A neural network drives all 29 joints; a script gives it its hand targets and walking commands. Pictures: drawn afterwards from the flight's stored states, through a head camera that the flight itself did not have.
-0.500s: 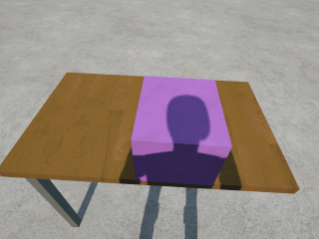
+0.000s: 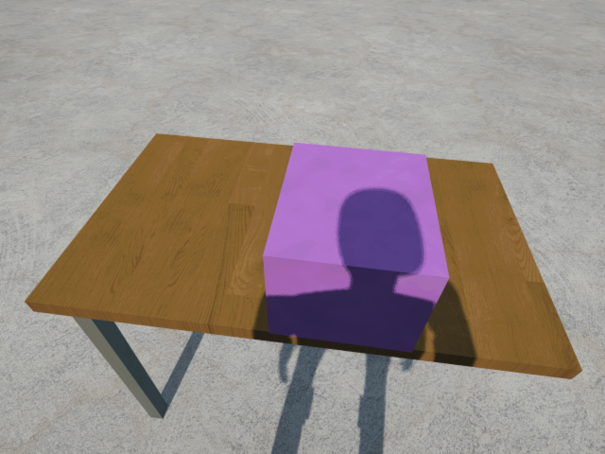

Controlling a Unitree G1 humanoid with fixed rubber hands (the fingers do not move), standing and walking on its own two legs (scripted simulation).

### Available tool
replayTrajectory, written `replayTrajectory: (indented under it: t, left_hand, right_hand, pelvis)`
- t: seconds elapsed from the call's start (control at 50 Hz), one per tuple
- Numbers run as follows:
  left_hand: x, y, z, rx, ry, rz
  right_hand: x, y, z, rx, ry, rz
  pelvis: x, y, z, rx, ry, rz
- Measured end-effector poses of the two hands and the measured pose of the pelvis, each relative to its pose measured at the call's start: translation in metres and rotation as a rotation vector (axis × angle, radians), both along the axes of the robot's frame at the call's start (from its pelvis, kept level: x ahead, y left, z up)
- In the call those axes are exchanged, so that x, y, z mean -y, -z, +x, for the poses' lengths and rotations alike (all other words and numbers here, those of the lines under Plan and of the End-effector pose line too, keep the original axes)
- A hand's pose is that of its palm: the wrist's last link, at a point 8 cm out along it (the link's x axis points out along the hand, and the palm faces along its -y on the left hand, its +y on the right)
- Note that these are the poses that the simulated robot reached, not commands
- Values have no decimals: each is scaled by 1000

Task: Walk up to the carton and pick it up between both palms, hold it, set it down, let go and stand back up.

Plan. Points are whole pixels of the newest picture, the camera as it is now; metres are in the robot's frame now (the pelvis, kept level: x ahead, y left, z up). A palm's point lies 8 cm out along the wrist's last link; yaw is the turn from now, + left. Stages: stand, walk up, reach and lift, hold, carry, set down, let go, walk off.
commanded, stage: stand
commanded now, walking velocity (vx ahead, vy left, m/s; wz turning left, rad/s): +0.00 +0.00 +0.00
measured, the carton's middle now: (349, 241) +0.47 -0.05 +0.01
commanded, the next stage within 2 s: none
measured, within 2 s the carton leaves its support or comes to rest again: neither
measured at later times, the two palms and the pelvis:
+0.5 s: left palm out of the picture -0.07 +0.19 -0.15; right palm out of the picture -0.04 -0.22 -0.14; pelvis -0.03 -0.02 +0.00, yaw +1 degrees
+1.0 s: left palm out of the picture -0.07 +0.19 -0.15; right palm out of the picture -0.03 -0.23 -0.14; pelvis -0.03 -0.02 +0.00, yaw +1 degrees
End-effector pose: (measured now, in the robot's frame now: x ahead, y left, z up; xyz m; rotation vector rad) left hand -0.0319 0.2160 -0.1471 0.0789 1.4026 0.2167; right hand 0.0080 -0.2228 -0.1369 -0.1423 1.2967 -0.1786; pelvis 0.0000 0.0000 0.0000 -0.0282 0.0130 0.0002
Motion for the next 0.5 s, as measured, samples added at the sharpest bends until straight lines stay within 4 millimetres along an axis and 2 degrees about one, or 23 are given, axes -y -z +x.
replayTrajectory:
  t: [0.2,0.5]
  left_hand:
    - [17,2,-26,-44,-16,-23]
    - [26,2,-41,-59,-26,-25]
  right_hand:
    - [-1,2,-26,-50,0,19]
    - [-2,4,-47,-86,-4,35]
  pelvis:
    - [8,-1,-13,14,-10,3]
    - [16,-2,-26,21,-16,6]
